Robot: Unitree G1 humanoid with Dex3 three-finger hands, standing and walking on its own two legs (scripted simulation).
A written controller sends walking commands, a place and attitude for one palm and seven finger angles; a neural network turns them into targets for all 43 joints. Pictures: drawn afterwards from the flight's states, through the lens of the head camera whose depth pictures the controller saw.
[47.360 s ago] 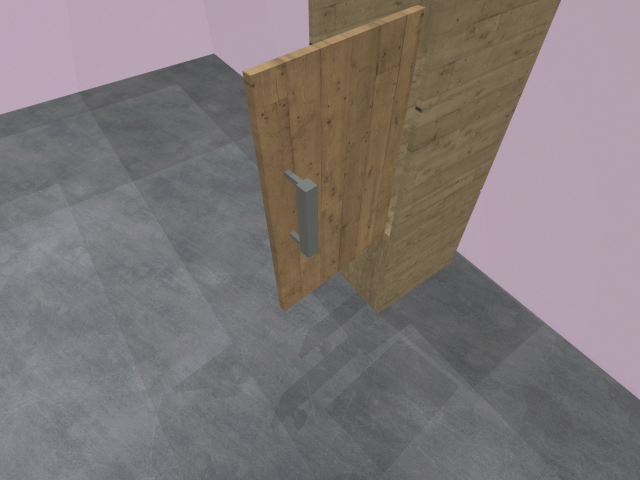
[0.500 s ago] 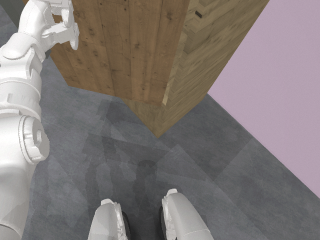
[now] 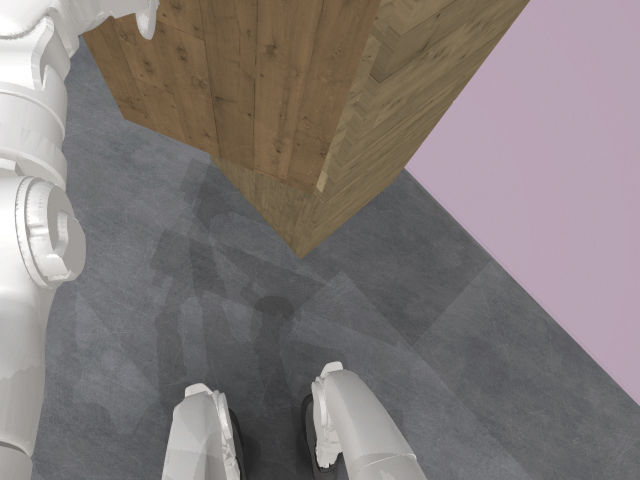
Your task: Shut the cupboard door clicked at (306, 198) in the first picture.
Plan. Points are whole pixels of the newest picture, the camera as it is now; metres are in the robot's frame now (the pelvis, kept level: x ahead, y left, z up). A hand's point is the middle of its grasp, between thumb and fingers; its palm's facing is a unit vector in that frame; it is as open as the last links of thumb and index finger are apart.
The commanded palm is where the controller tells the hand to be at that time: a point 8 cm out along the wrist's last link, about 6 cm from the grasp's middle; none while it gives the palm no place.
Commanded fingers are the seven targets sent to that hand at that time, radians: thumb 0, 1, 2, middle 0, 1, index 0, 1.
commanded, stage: pull the fist back off the door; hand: left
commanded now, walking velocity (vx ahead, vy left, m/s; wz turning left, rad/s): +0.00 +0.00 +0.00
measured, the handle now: out of the picture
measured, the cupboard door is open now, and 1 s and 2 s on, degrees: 27 24 24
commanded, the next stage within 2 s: draw the hand back to the body in 0.86 s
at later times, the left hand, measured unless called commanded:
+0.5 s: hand out of the picture +0.58 +0.08 +0.13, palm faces +0.06 -1.00 -0.03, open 3.1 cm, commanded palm +0.54 +0.12 +0.12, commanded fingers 0.00 0.90 0.90 -1.30 -1.50 -1.30 -1.50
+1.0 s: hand (168, 62) +0.52 +0.07 +0.12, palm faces +0.03 -1.00 -0.03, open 3.1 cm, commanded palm +0.48 +0.13 +0.12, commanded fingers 0.00 0.90 0.90 -1.30 -1.50 -1.30 -1.50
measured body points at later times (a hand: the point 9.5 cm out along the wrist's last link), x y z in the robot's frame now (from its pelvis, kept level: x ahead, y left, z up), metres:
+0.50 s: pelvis +0.02 -0.01 +0.04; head +0.17 -0.02 +0.46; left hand +0.57 +0.13 +0.14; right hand -0.05 -0.25 -0.07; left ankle +0.04 +0.10 -0.61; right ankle +0.02 -0.11 -0.61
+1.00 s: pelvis +0.01 -0.01 +0.05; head +0.13 -0.01 +0.48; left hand +0.51 +0.12 +0.12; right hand +0.06 -0.27 -0.08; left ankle +0.04 +0.10 -0.61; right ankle +0.03 -0.11 -0.61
